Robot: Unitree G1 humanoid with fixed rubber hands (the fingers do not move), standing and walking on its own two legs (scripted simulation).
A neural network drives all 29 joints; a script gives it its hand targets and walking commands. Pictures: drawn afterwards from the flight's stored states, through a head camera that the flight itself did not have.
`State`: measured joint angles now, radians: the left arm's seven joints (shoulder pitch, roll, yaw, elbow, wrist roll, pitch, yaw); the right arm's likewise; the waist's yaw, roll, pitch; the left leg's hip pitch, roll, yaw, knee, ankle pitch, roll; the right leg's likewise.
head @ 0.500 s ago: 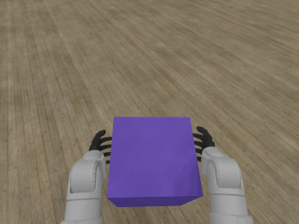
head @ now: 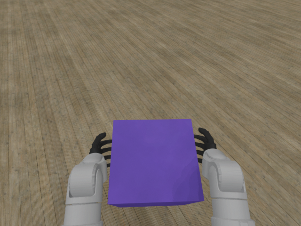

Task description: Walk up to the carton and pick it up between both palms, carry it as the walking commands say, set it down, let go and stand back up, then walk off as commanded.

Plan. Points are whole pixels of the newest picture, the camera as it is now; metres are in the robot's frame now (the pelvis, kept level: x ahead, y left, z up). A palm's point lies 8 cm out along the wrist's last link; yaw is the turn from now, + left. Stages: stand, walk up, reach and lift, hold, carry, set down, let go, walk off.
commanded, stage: carry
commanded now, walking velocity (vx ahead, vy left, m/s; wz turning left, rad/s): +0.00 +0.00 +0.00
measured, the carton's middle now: (152, 167) +0.30 +0.01 -0.04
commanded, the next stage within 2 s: hold in 0.06 s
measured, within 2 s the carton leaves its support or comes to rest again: neither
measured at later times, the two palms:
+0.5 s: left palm (108, 136) +0.33 +0.12 +0.08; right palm (211, 132) +0.35 -0.16 +0.07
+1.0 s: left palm (102, 161) +0.32 +0.16 -0.03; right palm (193, 146) +0.37 -0.13 -0.03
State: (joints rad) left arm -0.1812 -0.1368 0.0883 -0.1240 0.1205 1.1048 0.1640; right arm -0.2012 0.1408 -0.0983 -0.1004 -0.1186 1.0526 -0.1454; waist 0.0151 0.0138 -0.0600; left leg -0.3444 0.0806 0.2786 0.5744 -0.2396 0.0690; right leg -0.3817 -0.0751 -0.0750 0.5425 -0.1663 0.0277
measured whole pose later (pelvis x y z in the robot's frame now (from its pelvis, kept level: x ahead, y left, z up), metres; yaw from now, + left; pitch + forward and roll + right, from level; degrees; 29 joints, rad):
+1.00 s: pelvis +0.06 -0.04 +0.01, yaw +11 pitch +7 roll +0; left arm -0.24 -0.15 0.25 0.42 0.24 0.42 0.03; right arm -0.25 0.15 -0.22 0.48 -0.20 0.40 -0.12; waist -0.01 -0.01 -0.03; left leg -0.42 -0.04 -0.08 0.52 -0.23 0.00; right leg -0.40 0.08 0.07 0.52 -0.24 -0.03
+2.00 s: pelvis +0.01 -0.04 -0.14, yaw +11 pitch +34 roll +1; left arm -0.57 -0.08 0.33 0.69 0.19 0.18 0.14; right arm -0.49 0.18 -0.31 0.59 -0.14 0.20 -0.25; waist -0.01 0.00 -0.25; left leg -1.45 -0.11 -0.06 1.32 -0.47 -0.01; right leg -1.44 0.12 0.09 1.34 -0.50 0.00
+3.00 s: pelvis -0.05 -0.04 -0.29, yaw +10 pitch +40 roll -1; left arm -0.96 0.02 0.30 0.83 0.10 0.18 0.20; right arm -0.89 0.02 -0.35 0.72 -0.07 0.19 -0.24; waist 0.00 0.03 -0.07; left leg -2.03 -0.16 -0.05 1.83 -0.50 -0.03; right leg -2.01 0.17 0.07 1.85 -0.54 0.06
